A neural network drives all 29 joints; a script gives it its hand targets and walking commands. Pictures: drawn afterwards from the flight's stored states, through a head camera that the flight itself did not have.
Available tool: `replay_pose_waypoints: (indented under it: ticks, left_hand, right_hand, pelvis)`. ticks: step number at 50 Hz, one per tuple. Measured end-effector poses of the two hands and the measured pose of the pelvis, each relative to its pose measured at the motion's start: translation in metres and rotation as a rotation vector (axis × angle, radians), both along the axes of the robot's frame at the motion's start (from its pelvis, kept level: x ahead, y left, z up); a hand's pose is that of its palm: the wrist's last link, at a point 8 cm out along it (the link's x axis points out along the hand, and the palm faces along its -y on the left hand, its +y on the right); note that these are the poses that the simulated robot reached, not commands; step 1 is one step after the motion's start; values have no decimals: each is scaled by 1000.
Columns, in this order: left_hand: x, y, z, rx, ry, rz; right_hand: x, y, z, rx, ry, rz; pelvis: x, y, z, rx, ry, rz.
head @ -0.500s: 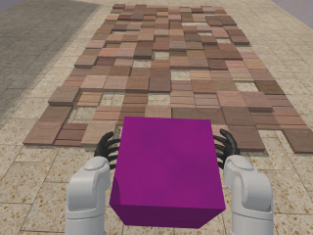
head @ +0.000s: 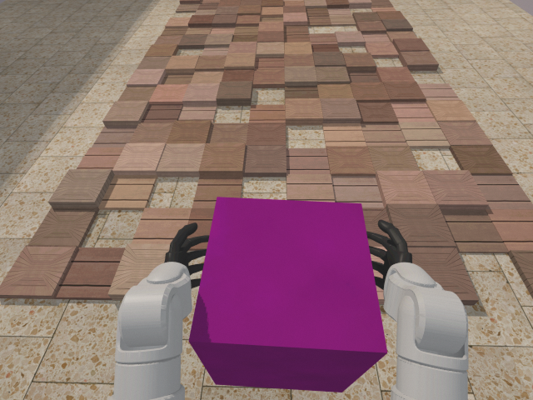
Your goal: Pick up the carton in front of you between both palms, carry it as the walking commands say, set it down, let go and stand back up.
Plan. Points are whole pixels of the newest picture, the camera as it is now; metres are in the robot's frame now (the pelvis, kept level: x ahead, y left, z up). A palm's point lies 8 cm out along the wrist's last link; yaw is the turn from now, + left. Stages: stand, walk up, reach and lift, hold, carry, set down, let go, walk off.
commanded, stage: carry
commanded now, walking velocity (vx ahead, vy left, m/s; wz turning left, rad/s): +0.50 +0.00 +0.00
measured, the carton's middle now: (283, 300) +0.27 +0.00 +0.00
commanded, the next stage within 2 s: none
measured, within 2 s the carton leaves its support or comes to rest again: neither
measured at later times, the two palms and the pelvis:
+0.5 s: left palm (200, 99) +0.64 +0.16 +0.13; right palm (348, 96) +0.62 -0.13 +0.14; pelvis +0.33 +0.03 +0.00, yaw -3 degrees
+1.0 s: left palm (229, 21) +1.02 +0.14 +0.14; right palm (335, 18) +1.03 -0.16 +0.14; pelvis +0.62 -0.01 +0.01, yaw +0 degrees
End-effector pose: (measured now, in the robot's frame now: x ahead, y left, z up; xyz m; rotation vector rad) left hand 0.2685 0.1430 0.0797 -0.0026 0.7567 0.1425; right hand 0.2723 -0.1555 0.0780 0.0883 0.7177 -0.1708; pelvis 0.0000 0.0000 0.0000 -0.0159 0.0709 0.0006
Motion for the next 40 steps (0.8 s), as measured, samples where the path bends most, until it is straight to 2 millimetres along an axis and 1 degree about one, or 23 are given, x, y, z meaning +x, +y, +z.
replay_pose_waypoints:
  ticks: [3, 6, 9, 13, 17, 20, 22, 25, 28, 31, 36, 40]
  left_hand:
    - [26, -2, -4, 1, 61, 24]
    - [56, -2, 2, 7, 69, 40]
    - [93, -2, 12, 10, 42, 41]
    - [151, -1, 25, 6, -17, 23]
    - [219, 5, 36, -14, -98, -2]
    - [279, 12, 39, -48, -175, -14]
    - [319, 17, 40, -62, -198, -31]
    - [370, 20, 48, -53, -162, -55]
    - [419, 20, 61, -57, -136, -69]
    - [469, 18, 75, -50, -131, -79]
    - [552, 15, 93, -21, -122, -79]
    - [622, 9, 98, 1, -102, -71]
  right_hand:
    - [34, -1, -3, -5, 60, 30]
    - [70, -1, 2, -6, 68, 52]
    - [107, -1, 11, -9, 40, 57]
    - [158, -1, 24, -16, -19, 39]
    - [218, 4, 39, -23, -99, 4]
    - [271, 12, 49, -28, -177, -28]
    - [306, 17, 54, -39, -199, -43]
    - [351, 21, 62, -46, -163, -60]
    - [396, 20, 74, -56, -136, -67]
    - [445, 19, 88, -70, -130, -60]
    - [534, 15, 106, -88, -118, -28]
    - [610, 9, 109, -97, -98, 6]
  pelvis:
    - [32, -8, 13, 18, 9, 12]
    - [67, -11, 24, 36, 17, 9]
    - [105, -11, 30, 48, 20, 1]
    - [162, -6, 29, 47, 15, -8]
    - [224, 5, 18, 30, 2, -15]
    - [275, 17, 0, 17, -18, -34]
    - [302, 23, -7, 34, -24, -36]
    - [332, 30, 1, 26, -17, -51]
    - [362, 34, 11, 16, -6, -51]
    - [396, 36, 19, 7, 4, -45]
    - [458, 30, 23, 1, 16, -32]
    - [513, 18, 18, 4, 17, -21]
